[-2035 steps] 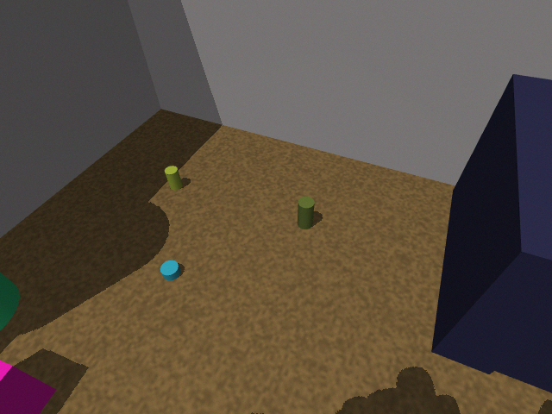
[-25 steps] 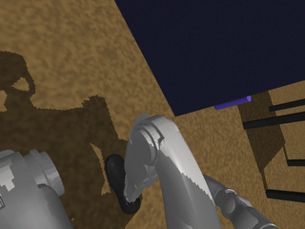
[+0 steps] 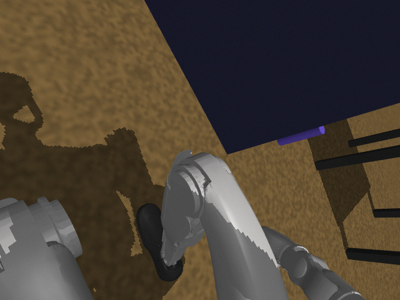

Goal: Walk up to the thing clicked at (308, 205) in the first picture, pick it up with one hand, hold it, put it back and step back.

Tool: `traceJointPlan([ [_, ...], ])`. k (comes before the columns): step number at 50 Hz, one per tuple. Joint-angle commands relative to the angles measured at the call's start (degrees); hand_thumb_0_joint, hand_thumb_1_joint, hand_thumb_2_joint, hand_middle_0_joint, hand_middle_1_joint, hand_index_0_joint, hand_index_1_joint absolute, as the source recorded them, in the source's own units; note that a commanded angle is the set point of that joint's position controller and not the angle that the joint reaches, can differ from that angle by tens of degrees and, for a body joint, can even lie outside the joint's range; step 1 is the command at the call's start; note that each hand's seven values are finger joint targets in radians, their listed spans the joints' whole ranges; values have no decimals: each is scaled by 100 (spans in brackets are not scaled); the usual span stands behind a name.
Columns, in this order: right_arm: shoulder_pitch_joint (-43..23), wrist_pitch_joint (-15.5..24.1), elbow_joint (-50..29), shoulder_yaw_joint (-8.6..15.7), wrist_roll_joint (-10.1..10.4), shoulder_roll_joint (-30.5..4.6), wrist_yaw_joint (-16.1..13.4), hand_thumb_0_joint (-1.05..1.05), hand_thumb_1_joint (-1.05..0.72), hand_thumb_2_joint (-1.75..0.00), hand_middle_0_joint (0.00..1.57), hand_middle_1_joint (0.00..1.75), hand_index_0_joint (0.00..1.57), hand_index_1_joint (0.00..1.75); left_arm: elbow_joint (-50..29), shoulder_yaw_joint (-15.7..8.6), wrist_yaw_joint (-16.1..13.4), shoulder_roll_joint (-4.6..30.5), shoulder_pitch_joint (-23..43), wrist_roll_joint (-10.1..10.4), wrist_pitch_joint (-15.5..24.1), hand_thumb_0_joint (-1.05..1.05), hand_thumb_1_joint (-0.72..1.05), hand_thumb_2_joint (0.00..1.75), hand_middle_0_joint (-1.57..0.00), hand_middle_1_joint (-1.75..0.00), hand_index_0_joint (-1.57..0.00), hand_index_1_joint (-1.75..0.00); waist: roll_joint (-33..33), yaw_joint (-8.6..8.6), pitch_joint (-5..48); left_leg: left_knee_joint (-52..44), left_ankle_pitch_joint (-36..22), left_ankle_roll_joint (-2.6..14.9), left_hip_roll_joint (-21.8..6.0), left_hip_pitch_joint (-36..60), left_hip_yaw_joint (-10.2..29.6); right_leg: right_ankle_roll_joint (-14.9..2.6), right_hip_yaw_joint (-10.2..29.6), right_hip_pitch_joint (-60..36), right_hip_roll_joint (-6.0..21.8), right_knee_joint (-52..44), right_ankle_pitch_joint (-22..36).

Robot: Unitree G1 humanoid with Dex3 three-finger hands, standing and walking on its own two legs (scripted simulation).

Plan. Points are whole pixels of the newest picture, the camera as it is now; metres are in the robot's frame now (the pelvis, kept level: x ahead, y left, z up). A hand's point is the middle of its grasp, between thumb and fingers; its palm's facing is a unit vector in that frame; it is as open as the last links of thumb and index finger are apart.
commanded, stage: open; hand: left
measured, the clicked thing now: out of the picture +0.46 +0.30 -0.23
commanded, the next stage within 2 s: withdraw in 0.02 s
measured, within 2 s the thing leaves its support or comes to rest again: rests again in 0.48 s
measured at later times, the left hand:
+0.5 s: hand out of the picture +0.48 +0.37 -0.12, palm faces +0.45 -0.89 +0.00, open 17.6 cm
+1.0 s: hand out of the picture +0.42 +0.46 -0.02, palm faces +0.48 -0.77 -0.41, open 17.2 cm
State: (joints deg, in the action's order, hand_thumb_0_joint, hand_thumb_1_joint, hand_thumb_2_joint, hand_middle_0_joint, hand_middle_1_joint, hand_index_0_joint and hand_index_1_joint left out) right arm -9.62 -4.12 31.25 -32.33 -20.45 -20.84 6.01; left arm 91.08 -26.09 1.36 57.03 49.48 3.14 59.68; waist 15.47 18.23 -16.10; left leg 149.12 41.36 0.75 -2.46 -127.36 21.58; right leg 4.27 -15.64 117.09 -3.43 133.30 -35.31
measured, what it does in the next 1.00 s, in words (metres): stands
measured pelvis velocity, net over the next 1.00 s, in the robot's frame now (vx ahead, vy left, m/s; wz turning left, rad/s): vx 0.01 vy -0.01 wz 0.10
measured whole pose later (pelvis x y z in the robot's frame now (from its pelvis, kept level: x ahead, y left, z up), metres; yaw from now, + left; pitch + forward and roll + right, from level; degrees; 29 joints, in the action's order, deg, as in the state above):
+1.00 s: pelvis +0.01 -0.01 +0.04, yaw +6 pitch +29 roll -12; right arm 8.1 -13.1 31.7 -12.8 -5.6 -17.4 4.9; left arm 61.3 -33.1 3.3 55.3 43.5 -8.9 16.8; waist 3.1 12.0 -1.3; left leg 137.9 39.3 2.1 -3.5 -129.2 9.8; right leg 2.6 -7.2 122.7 -0.7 129.4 -36.7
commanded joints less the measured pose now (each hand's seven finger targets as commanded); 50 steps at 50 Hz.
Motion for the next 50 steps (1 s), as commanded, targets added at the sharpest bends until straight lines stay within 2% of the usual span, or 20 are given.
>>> traceJointPlan([
  [1,297,-121,51,686,-32,-2084,-122,0,-91,-90,20,30,20,30,-747,-4,-6,615,1363,7,415,0,-61,14,-33,-25,-33,-25,-3438,848,2988,-1891,-951,-202,-322,2506,-309,-420,-436,-1395,-268,-856,1156],
  [9,283,-130,52,677,-23,-2092,-130,0,-91,-90,20,30,20,30,-815,-3,52,633,1354,21,426,0,-61,12,-15,-16,-15,-16,-3434,872,2964,-1865,-872,-184,-314,2481,-351,-424,-438,-1392,-268,-898,1090],
  [12,338,-139,52,675,17,-2101,-140,0,-91,-90,20,30,20,30,-967,-63,119,829,1405,65,436,0,-61,8,-9,-10,-9,-10,-3564,791,3018,-1871,-889,-186,-321,2462,-374,-443,-410,-1427,-265,-862,1085],
  [17,520,-205,51,760,76,-2111,-178,0,-91,-90,20,30,20,30,-1905,-538,242,1545,1746,132,294,0,-61,4,-7,-6,-7,-6,-4052,552,3555,-1910,-1212,-215,-355,2810,-452,-457,-304,-1563,-236,-774,1259],
  [20,714,-286,33,874,141,-2068,-201,0,-92,-90,20,30,20,30,-2352,-898,393,2032,1692,72,34,0,-61,1,-7,-4,-7,-5,-4411,301,4008,-1986,-1442,-248,-357,3043,-584,-486,-205,-1679,-213,-751,1341],
  [23,899,-377,11,1084,238,-2054,-240,0,-92,-90,20,30,20,30,-2625,-872,620,1880,1493,-28,-380,0,-61,0,-7,-4,-7,-4,-4690,227,4151,-2191,-1678,-319,-387,3367,-578,-536,-183,-1365,-167,-697,1353],
  [26,1047,-387,-14,1243,426,-1946,-267,0,-91,-90,20,30,20,30,-2241,-249,912,921,1404,54,-914,0,-61,0,-7,-3,-6,-3,-4208,438,3724,-2196,-1269,-236,-342,2813,-650,-545,-189,-1059,-173,-794,1134],
  [29,1211,-376,-58,1319,621,-1942,-319,0,-90,-89,20,30,20,30,-2060,-131,1134,838,1681,188,-1310,0,-61,0,-5,-3,-7,-2,-3579,561,3424,-2213,-875,-110,-310,2321,-616,-509,-198,-888,-144,-944,915],
  [31,1314,-378,-110,1311,698,-1917,-335,0,-81,-88,20,30,20,30,-1723,-231,1185,897,1649,240,-1485,0,-53,7,-5,-1,-3,-3,-3235,558,3336,-2180,-703,-47,-285,2023,-618,-489,-192,-992,-146,-1003,789],
  [32,1430,-478,79,1493,821,-1710,-301,0,-88,-90,20,30,20,30,-1532,-395,843,1837,1381,-672,-1806,0,-51,5,-6,-4,-6,-4,-3528,83,3669,-2398,-854,-91,-263,2333,-797,-533,-17,-959,-94,-1120,742],
  [33,1506,-525,-15,1499,847,-1674,-270,0,-89,-90,20,30,20,30,-1580,-262,740,1494,1665,-628,-1981,0,-52,5,-7,-4,-6,-5,-3467,265,3770,-2365,-900,-87,-281,2251,-810,-535,-15,-998,-112,-1118,763],
  [34,1491,-563,-112,1543,895,-1698,-266,0,-88,-90,20,30,20,30,-1696,-391,699,1567,1719,-639,-2092,0,-51,5,-7,-4,-6,-4,-3429,182,3850,-2386,-847,-83,-282,2330,-812,-538,5,-918,-97,-1125,692],
  [35,1560,-615,-131,1582,930,-1717,-255,0,-87,-90,20,30,20,30,-1868,-521,648,1836,1819,-732,-2199,0,-50,5,-6,-4,-6,-4,-3699,125,4006,-2445,-850,-92,-269,2453,-845,-544,24,-944,-82,-1099,692],
  [37,1623,-697,-232,1704,1015,-1692,-258,0,-90,-91,20,30,20,30,-2595,-944,514,2631,2003,-956,-2489,0,-50,4,-7,-5,-7,-4,-4306,-220,4659,-2607,-1022,-117,-262,2856,-922,-572,120,-996,-39,-1009,735],
  [40,1971,-838,-157,1925,1107,-1547,-221,0,-96,-92,20,30,20,30,-3256,-1260,353,2948,1893,-1159,-2956,0,-53,4,-8,-9,-9,-7,-4607,-448,5145,-2629,-1425,-109,-237,3107,-1100,-589,284,-1058,-47,-993,894],
  [41,2032,-864,-178,2014,1152,-1540,-230,0,-90,-90,20,30,20,30,-3411,-1332,312,2922,1737,-1192,-3115,0,-45,12,-6,-7,-6,-7,-4734,-482,5262,-2711,-1569,-123,-234,3258,-1129,-594,322,-1060,-38,-988,981],
  [44,2194,-925,-249,2303,1290,-1426,-233,0,-90,-90,20,30,20,30,-3886,-1288,200,2429,1044,-1213,-3593,0,-49,9,-6,-6,-6,-6,-4637,-719,5574,-2911,-1730,-138,-210,3515,-1265,-602,426,-1028,-23,-1157,1015],
  [47,2295,-907,-214,2611,1457,-1294,-228,0,-90,-90,20,30,20,30,-3894,-710,179,1120,456,-1141,-4007,0,-47,10,-6,-7,-6,-7,-4352,-695,5267,-3288,-1364,-152,-184,3422,-1252,-638,415,-612,21,-1320,768],
  [49,2417,-885,-204,2816,1587,-1200,-231,0,-90,-90,20,30,20,30,-4324,-386,136,548,57,-1082,-4273,0,-49,9,-6,-6,-6,-6,-3990,-779,5340,-3427,-1116,-122,-143,3349,-1337,-647,488,-611,39,-1559,605],
  [50,2416,-879,-250,2947,1668,-1209,-240,0,-90,-90,20,30,20,30,-4505,-404,117,491,-435,-1038,-4415,0,-47,10,-6,-7,-6,-7,-3808,-927,5430,-3567,-899,-87,-120,3291,-1373,-650,538,-682,45,-1694,409],
])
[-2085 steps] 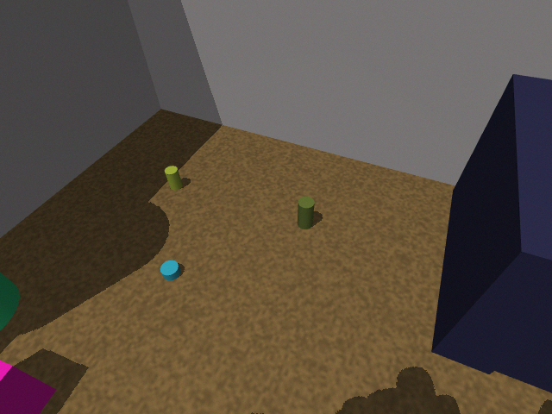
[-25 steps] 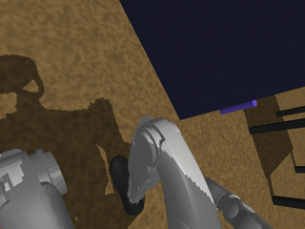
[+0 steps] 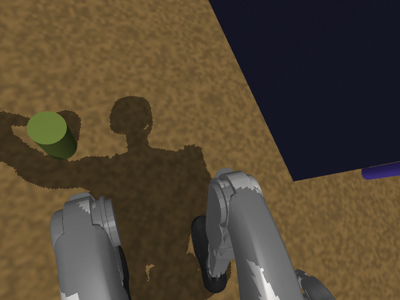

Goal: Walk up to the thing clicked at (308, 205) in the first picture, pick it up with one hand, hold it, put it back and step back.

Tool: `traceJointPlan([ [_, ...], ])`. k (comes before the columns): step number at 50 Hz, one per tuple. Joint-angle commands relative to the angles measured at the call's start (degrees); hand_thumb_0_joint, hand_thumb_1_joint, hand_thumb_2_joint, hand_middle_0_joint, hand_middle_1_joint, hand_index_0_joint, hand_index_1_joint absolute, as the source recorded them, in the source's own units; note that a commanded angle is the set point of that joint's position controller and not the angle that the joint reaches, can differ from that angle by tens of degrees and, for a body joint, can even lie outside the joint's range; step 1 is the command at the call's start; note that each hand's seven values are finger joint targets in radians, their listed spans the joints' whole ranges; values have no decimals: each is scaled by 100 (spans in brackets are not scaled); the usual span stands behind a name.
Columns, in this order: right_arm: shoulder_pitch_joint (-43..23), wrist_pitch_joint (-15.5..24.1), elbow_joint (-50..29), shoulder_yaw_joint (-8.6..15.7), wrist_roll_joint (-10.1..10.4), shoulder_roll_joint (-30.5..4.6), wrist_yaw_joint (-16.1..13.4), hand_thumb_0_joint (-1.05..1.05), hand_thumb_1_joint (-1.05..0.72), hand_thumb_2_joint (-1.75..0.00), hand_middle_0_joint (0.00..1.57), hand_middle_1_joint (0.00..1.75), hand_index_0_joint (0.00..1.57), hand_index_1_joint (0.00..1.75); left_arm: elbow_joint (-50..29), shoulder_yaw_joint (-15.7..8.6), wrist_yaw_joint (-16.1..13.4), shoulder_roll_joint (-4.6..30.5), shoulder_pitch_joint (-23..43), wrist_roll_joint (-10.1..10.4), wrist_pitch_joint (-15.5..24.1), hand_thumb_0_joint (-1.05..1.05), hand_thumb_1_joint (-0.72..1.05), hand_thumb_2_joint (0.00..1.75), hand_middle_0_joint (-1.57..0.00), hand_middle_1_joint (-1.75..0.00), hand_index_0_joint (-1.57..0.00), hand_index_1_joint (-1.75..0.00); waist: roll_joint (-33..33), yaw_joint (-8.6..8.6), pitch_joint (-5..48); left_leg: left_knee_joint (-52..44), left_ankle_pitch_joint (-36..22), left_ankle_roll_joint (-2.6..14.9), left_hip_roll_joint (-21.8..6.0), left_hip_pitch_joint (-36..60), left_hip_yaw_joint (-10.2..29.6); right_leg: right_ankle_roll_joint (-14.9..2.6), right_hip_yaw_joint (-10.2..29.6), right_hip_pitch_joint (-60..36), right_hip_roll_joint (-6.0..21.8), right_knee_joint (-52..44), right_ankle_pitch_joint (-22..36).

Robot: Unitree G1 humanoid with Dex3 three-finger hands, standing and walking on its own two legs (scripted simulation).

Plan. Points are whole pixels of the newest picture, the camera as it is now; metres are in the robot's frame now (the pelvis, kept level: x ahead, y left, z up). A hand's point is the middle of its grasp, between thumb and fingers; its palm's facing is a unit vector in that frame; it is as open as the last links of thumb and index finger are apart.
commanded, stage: home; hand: left
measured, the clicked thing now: (55, 138) +0.47 +0.26 -0.27
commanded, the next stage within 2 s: none
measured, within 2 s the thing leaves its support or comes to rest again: neither
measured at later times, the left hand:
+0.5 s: hand out of the picture +0.30 +0.32 +0.12, palm faces +0.29 -0.84 -0.46, open 17.2 cm
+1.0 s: hand out of the picture +0.23 +0.22 +0.30, palm faces +0.27 -0.90 -0.33, open 17.4 cm
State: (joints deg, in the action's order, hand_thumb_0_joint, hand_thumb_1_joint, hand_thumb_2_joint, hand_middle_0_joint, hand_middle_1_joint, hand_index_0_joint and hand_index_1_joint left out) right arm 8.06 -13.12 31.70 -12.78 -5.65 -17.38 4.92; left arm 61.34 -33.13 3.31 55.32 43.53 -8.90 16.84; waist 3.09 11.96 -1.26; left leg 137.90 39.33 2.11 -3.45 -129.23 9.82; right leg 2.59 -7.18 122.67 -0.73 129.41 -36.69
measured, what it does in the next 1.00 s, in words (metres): rises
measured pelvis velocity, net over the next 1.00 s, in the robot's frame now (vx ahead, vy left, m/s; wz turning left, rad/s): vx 0.09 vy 0.00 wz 0.18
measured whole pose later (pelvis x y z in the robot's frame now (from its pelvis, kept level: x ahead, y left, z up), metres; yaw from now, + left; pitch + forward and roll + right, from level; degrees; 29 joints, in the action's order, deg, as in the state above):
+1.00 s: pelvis +0.09 +0.00 +0.36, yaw +11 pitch +12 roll -2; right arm 17.5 1.8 28.1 -1.4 2.7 -12.2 -9.9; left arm 4.3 0.1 -10.5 13.2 -23.1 0.9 -14.7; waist -2.6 3.0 9.6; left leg 60.1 28.5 -0.3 -3.0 -43.4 0.7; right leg 0.9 -2.8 41.0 0.7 56.8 -27.4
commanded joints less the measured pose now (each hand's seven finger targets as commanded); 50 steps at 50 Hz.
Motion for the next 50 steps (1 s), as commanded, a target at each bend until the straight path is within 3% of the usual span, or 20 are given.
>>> traceJointPlan([
  [1,655,40,-258,1084,234,-1473,-131,0,-90,-90,20,30,20,30,-2003,636,-68,250,231,215,-220,0,-47,10,-6,-7,-6,-7,-2479,-349,4065,-2529,-681,-216,-5,3550,-250,-484,-231,-1276,-204,-1415,578],
  [4,719,105,-311,1409,471,-1392,-178,0,-90,-90,20,30,20,30,-3051,631,-178,193,-307,310,-523,0,-49,9,-6,-6,-6,-6,-2061,-608,4666,-2934,-551,-147,28,3940,-290,-479,-36,-1713,-179,-1868,529],
  [5,772,112,-318,1463,534,-1331,-206,0,-90,-90,20,30,20,30,-3350,702,-234,99,-413,329,-620,0,-47,10,-6,-7,-6,-6,-1987,-552,4644,-3127,-395,-124,26,3965,-281,-463,2,-1929,-164,-2055,462],
  [8,647,148,-602,1604,711,-1212,-354,0,-90,-90,20,30,20,30,-4210,248,-463,429,-1230,403,-883,0,-46,11,-6,-7,-6,-7,-1531,-814,4912,-3654,-211,-65,58,4245,-370,-417,178,-2903,-136,-2727,302],
  [12,392,357,-676,1582,832,-943,-605,0,-90,-90,20,30,20,30,-4541,606,-691,-289,-1635,480,-1164,0,-49,9,-6,-6,-6,-6,-1281,-746,4168,-4433,353,-43,54,4567,-306,-406,294,-3272,-96,-3392,-171],
  [17,346,667,-646,1607,801,-710,-820,0,-90,-90,20,30,20,30,-4322,1052,-877,-1123,-2510,565,-1430,0,-51,8,-6,-6,-6,-6,-1219,-766,4042,-4810,-602,-50,122,5348,-651,-425,505,-4157,-53,-4200,495],
  [21,477,899,-586,1616,782,-616,-938,0,-90,-90,20,30,20,30,-4135,1464,-952,-1722,-2756,645,-1602,0,-54,6,-5,-5,-5,-5,-1218,-735,3788,-5227,-1546,-82,109,6178,-726,-407,531,-4818,-17,-4752,1310],
  [27,559,1157,-661,1588,806,-522,-1055,0,-90,-90,20,30,20,30,-4176,1758,-1105,-2231,-3562,738,-1911,0,-55,5,-5,-5,-5,-5,-915,-824,3539,-6216,-1962,-122,149,7122,-743,-380,537,-6114,45,-5695,1748],
  [28,569,1193,-690,1578,811,-514,-1076,0,-90,-90,20,30,20,30,-4382,1745,-1143,-2181,-3642,765,-1946,0,-54,6,-5,-5,-5,-5,-951,-932,3552,-6391,-2085,-139,146,7341,-747,-378,516,-6324,45,-5811,1835],
  [30,569,1243,-723,1560,816,-485,-1114,0,-90,-90,20,30,20,30,-4454,1849,-1208,-2358,-4047,795,-2070,0,-55,6,-5,-5,-5,-5,-896,-955,3445,-6690,-2331,-162,150,7653,-730,-387,481,-6641,27,-6045,2001],
  [40,616,1553,-961,1456,837,-252,-1413,0,-90,-90,20,30,20,30,-5635,2547,-1443,-3121,-5365,901,-2602,0,-54,6,-5,-5,-5,-5,-780,-944,2437,-8087,-2321,-155,233,8769,-888,-329,499,-8248,37,-7536,2135],
  [46,559,1740,-1211,1434,823,-177,-1561,0,-90,-90,20,30,20,30,-6598,3017,-1461,-3551,-6299,945,-2864,0,-55,5,-5,-5,-5,-5,-688,-968,1875,-8760,-2074,-166,240,9268,-887,-317,389,-8643,-5,-8098,1892],
  [50,500,1880,-1307,1404,770,-118,-1629,0,-90,-90,20,30,20,30,-7035,3097,-1436,-3638,-6777,937,-2974,0,-56,5,-5,-5,-5,-5,-463,-944,1391,-8980,-2061,-151,233,9390,-874,-288,305,-8762,-43,-8341,1847],
])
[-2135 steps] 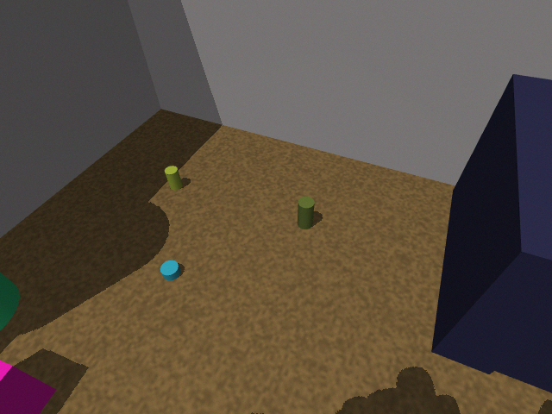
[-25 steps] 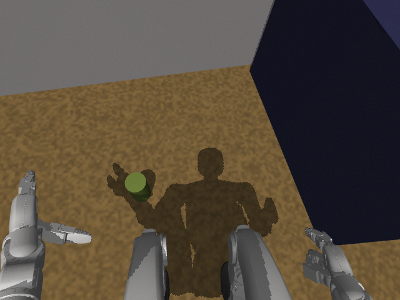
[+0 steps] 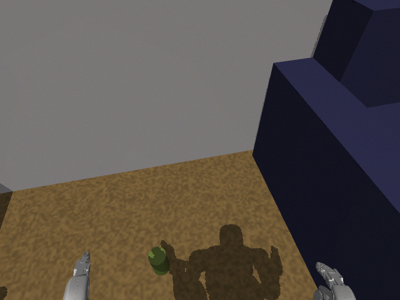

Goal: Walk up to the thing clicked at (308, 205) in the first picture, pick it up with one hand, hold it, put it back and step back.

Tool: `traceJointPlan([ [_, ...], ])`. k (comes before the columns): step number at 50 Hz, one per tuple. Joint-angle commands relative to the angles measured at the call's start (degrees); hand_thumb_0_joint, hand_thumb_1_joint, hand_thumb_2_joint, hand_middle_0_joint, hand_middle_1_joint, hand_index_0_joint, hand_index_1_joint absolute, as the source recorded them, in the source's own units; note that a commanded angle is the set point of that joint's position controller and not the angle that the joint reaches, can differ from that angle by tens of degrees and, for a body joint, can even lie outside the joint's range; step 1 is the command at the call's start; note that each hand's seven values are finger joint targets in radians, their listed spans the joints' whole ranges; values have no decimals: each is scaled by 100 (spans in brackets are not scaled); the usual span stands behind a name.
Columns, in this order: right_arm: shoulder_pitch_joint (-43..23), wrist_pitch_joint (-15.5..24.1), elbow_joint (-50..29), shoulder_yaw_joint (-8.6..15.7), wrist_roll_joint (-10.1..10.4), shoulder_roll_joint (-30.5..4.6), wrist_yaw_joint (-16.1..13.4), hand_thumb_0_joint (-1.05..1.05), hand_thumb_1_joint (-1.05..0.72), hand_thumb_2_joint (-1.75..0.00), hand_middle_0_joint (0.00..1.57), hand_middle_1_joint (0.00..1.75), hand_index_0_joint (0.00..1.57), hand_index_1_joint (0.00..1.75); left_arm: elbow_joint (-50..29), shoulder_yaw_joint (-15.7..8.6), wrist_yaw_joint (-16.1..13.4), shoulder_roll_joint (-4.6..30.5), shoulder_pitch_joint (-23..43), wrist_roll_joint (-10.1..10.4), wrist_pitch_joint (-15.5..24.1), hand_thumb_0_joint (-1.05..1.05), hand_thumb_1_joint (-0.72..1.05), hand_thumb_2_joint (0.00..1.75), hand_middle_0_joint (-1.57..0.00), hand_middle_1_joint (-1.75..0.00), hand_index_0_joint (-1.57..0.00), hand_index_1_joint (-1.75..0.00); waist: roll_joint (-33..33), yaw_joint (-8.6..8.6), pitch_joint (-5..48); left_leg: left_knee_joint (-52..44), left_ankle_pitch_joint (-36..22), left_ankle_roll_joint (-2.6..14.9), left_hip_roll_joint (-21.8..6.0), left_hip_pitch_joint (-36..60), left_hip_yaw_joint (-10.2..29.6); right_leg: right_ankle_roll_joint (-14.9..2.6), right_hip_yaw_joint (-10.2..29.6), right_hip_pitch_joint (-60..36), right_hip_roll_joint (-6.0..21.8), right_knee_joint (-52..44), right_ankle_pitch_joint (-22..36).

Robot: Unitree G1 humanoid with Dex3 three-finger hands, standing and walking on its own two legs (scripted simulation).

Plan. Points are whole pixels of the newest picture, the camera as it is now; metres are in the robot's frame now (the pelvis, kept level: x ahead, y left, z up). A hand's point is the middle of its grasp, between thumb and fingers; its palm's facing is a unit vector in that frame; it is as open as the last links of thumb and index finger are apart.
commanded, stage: home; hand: left
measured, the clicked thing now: (159, 261) +0.42 +0.18 -0.63
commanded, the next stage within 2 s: stand in 1.68 s
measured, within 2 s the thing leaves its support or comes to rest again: neither
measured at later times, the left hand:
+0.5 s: hand out of the picture +0.17 +0.18 -0.04, palm faces +0.12 -0.95 -0.29, open 17.3 cm
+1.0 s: hand out of the picture +0.17 +0.18 -0.04, palm faces +0.11 -0.95 -0.28, open 17.2 cm
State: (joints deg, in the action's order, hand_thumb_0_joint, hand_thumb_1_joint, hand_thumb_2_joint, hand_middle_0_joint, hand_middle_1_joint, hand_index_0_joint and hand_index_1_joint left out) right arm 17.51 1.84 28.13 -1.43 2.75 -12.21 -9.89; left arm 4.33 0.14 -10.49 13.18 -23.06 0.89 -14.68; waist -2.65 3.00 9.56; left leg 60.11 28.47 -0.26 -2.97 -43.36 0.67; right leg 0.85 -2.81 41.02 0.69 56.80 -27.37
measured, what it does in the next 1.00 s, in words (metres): stands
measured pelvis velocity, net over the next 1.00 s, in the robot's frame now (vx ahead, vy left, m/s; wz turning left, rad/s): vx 0.00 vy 0.00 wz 0.01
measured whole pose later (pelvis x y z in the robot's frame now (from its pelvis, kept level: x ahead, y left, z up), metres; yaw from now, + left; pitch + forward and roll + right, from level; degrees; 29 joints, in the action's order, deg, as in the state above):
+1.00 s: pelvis +0.00 +0.00 +0.02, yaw +1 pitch +7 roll -2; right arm 15.8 7.5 29.4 -1.8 0.7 -11.8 -9.8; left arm 1.1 0.7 -8.1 11.5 -26.2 0.3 -14.7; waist -1.8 1.5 5.7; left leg 54.3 26.5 -0.4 -2.6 -34.9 0.7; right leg 0.8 -3.0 32.4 0.9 51.1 -25.6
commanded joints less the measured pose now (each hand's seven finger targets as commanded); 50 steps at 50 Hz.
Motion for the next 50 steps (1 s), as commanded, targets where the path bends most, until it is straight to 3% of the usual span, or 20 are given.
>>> traceJointPlan([
  [1,-480,419,-977,260,-80,-641,-145,0,-90,-90,20,30,20,30,-1403,-211,-33,548,-145,-36,168,0,-55,6,-5,-5,-5,-5,195,-53,132,-1281,-915,87,178,783,48,-105,-157,-618,-192,-1135,857],
  [5,-529,506,-1062,259,-108,-654,-144,0,-90,-90,20,30,20,30,-1654,-220,55,515,-266,-33,192,0,-56,5,-5,-5,-5,-5,220,-86,-118,-1429,-754,81,189,807,14,-94,-136,-652,-182,-1272,684],
  [12,-448,675,-971,264,-203,-642,-128,0,-90,-90,20,30,20,30,-1553,-237,129,411,-96,-90,263,0,-53,7,-5,-6,-5,-6,-16,-46,105,-1433,-1108,31,210,1107,-1,-119,-90,-869,-173,-1204,992],
  [18,-540,761,-953,219,-215,-619,-126,0,-90,-90,20,30,20,30,-1631,-241,116,466,-170,-84,258,0,-50,9,-6,-6,-6,-6,-133,-153,169,-1466,-1104,29,256,1199,-9,-112,-86,-988,-156,-1334,987],
  [21,-543,788,-916,234,-219,-649,-124,0,-90,-90,20,30,20,30,-1497,-207,122,392,-188,-92,252,0,-51,8,-6,-6,-6,-6,86,-81,203,-1440,-1139,45,246,1231,-13,-95,-80,-1027,-158,-1371,1053],
  [22,-525,776,-886,216,-221,-607,-128,0,-90,-90,20,30,20,30,-1515,-304,119,483,-291,-93,261,0,-49,9,-6,-6,-6,-6,50,-162,237,-1378,-1265,51,268,1203,-39,-91,-55,-1094,-141,-1391,1171],
  [29,-557,781,-859,239,-214,-625,-89,0,-90,-90,20,30,20,30,-1452,-262,146,431,-252,-92,305,0,-49,9,-6,-6,-6,-6,51,-200,131,-1486,-1256,33,241,1195,-9,-119,-99,-1058,-161,-1366,1106],
  [30,-513,781,-866,258,-219,-640,-101,0,-90,-90,20,30,20,30,-1391,-220,154,380,-229,-95,300,0,-50,9,-6,-6,-6,-6,9,-131,211,-1461,-1345,31,235,1262,-16,-116,-93,-1054,-170,-1348,1198],
  [32,-497,804,-826,258,-221,-630,-92,0,-90,-90,20,30,20,30,-1401,-287,145,427,-257,-96,299,0,-49,9,-6,-6,-6,-6,102,-155,304,-1401,-1527,40,243,1264,-25,-103,-87,-1201,-154,-1350,1402],
  [40,-538,824,-806,259,-212,-624,-89,0,-90,-90,20,30,20,30,-1363,-288,161,422,-185,-91,320,0,-50,8,-6,-6,-6,-6,98,-179,55,-1520,-1194,42,239,1186,-23,-108,-107,-1079,-165,-1418,1080],
  [44,-505,847,-754,267,-224,-633,-88,0,-90,-90,20,30,20,30,-1435,-269,177,403,-182,-101,320,0,-52,8,-5,-6,-6,-6,23,-161,215,-1501,-1444,20,219,1340,-1,-124,-117,-1137,-174,-1346,1291],
  [47,-514,850,-731,276,-223,-655,-76,0,-90,-90,20,30,20,30,-1303,-194,194,326,-190,-90,290,0,-53,7,-5,-6,-5,-6,45,-151,79,-1566,-1306,19,208,1296,34,-129,-133,-1074,-182,-1349,1149],
  [50,-506,857,-727,280,-224,-642,-81,0,-90,-90,20,30,20,30,-1262,-266,189,375,-190,-100,308,0,-51,8,-5,-6,-6,-6,96,-142,138,-1541,-1354,23,212,1336,4,-116,-124,-1107,-180,-1380,1199],
])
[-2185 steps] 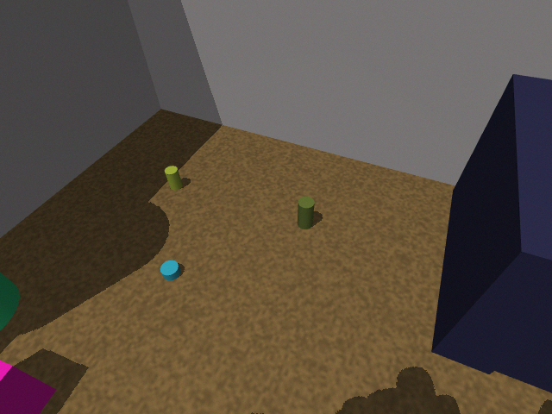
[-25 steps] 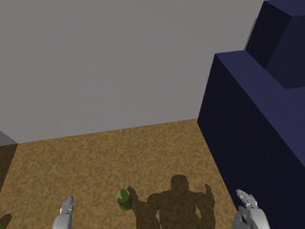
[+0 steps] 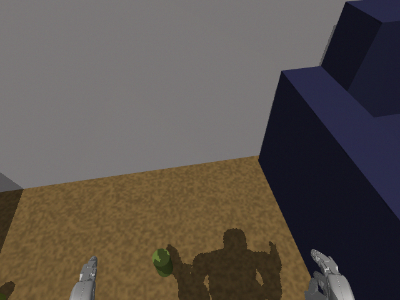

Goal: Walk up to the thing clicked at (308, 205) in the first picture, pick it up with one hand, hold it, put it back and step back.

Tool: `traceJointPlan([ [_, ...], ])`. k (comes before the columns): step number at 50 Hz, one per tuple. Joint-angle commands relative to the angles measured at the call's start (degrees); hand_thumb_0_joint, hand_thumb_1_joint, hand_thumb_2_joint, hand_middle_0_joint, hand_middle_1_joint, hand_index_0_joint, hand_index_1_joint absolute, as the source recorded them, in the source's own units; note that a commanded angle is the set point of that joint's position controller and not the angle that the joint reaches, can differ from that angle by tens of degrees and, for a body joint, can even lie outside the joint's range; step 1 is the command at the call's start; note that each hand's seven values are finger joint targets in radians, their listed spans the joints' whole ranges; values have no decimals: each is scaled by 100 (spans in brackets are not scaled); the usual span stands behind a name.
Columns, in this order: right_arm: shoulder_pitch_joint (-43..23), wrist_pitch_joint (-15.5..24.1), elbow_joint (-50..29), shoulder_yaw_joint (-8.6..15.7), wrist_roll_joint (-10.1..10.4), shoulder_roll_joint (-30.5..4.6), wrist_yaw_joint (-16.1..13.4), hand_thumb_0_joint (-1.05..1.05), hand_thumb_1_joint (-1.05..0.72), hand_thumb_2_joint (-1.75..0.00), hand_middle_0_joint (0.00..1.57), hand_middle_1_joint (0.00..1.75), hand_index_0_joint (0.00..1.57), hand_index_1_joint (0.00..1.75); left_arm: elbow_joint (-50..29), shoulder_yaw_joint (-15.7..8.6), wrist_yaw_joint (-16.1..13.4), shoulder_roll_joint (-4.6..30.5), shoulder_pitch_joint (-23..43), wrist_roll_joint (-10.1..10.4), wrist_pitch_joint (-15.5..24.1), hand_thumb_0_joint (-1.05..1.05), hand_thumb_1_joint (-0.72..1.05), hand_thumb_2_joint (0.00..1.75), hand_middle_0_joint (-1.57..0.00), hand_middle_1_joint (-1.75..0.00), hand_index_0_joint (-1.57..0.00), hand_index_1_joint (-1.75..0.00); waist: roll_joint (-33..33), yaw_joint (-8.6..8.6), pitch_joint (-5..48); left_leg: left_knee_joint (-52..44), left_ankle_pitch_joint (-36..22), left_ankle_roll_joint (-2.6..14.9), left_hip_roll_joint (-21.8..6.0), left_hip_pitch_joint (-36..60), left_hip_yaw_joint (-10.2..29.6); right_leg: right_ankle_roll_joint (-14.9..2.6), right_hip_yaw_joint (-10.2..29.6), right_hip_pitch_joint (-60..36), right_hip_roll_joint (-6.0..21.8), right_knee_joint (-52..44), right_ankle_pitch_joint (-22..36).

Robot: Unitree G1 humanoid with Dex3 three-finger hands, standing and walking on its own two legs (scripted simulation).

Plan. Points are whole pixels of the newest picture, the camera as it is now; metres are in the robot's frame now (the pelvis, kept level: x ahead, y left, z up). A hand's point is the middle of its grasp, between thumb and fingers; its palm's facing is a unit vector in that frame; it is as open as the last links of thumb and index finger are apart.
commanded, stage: home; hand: left
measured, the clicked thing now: (163, 263) +0.42 +0.18 -0.65
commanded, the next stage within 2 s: stand in 0.68 s
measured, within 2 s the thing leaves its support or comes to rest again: neither
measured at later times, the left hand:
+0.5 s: hand out of the picture +0.17 +0.18 -0.06, palm faces +0.11 -0.95 -0.28, open 17.3 cm
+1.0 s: hand out of the picture +0.17 +0.18 -0.06, palm faces +0.11 -0.95 -0.28, open 15.1 cm
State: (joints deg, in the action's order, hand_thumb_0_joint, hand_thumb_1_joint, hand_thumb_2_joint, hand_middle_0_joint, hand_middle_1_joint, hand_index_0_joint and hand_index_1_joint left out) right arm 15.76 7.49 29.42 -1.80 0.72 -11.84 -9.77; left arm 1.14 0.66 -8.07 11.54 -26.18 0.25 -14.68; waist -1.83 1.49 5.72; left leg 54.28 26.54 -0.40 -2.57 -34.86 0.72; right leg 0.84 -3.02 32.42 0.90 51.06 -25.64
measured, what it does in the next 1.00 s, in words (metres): stands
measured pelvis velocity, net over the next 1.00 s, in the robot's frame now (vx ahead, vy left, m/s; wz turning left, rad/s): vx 0.00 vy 0.00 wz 0.00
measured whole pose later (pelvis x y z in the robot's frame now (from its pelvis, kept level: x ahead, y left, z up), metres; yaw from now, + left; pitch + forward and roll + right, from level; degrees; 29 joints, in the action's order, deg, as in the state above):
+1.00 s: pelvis +0.00 +0.00 +0.00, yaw +0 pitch +7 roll -2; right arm 15.9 8.0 30.1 -1.8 0.5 -11.8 -10.0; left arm 1.8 0.5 -7.9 11.3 -25.7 0.2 -14.0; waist -1.5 1.2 5.5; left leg 53.7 26.1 -0.5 -2.5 -34.5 0.7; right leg 0.7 -3.0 32.2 0.9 50.8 -25.4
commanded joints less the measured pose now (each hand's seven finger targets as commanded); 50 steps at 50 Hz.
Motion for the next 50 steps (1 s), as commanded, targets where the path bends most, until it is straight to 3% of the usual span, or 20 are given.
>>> traceJointPlan([
  [1,-423,287,-909,272,-12,-648,-81,0,-90,-90,20,30,20,30,-1105,-340,-56,601,190,-27,324,0,-52,8,-5,-6,-6,-6,19,-27,421,-983,-1080,45,183,415,2,-112,-102,-239,-189,-835,961],
  [14,-316,302,-799,330,-48,-678,-118,0,-90,-90,20,30,20,30,-991,-285,-44,516,213,-46,315,0,-52,7,-5,-6,-5,-6,-83,2,701,-919,-1563,14,158,634,1,-132,-124,-359,-209,-707,1368],
  [19,-414,295,-872,286,-35,-643,-104,0,-90,-90,20,30,20,30,-978,-320,-41,551,227,-28,338,0,-52,7,-5,-6,-5,-6,58,-36,410,-938,-1149,54,202,413,-62,-99,-70,-287,-165,-877,1062],
  [25,-374,298,-856,296,-41,-631,-93,0,-90,-90,20,30,20,30,-1060,-347,-39,567,98,-31,352,0,-50,9,-6,-6,-6,-6,-23,-58,593,-913,-1291,50,203,494,-47,-111,-67,-365,-159,-846,1187],
  [26,-430,291,-883,297,-28,-667,-81,0,-90,-90,20,30,20,30,-1002,-309,-35,555,184,-20,365,0,-51,8,-6,-6,-6,-6,46,-24,379,-963,-1104,53,199,415,-50,-108,-79,-252,-164,-874,1004],
  [29,-419,310,-854,307,-36,-667,-73,0,-90,-90,20,30,20,30,-990,-341,-36,564,223,-24,371,0,-52,8,-5,-6,-6,-6,-46,-50,417,-1034,-930,46,190,407,-17,-123,-103,-234,-177,-851,837],
  [36,-326,318,-813,329,-39,-696,-101,0,-90,-90,20,30,20,30,-969,-266,-19,510,179,-28,359,0,-55,6,-5,-5,-5,-5,35,30,573,-930,-1245,56,184,550,-36,-112,-78,-264,-171,-814,1137],
  [39,-370,324,-833,289,-43,-642,-122,0,-90,-90,20,30,20,30,-1022,-383,-47,600,180,-34,371,0,-56,5,-5,-5,-5,-5,-29,-54,534,-959,-1187,47,185,491,-21,-122,-91,-276,-167,-830,1054],
  [40,-333,332,-815,329,-48,-688,-126,0,-90,-90,20,30,20,30,-929,-274,-37,513,239,-35,356,0,-48,13,-13,-13,-13,-13,45,-2,526,-968,-1162,53,182,498,-26,-112,-98,-254,-176,-835,1047],
  [42,-371,334,-844,304,-38,-666,-121,0,-90,-90,20,30,20,30,-967,-319,-47,565,259,-28,363,0,-32,29,-20,-29,-20,-29,80,-16,451,-939,-1137,67,200,450,-59,-101,-71,-261,-154,-888,1056],
  [50,-425,342,-867,278,-38,-636,-104,0,-90,-90,20,30,20,30,-1042,-348,-42,583,184,-18,382,0,32,90,-20,-30,-20,-30,28,-81,364,-999,-880,64,211,355,-66,-119,-73,-236,-148,-939,791],
])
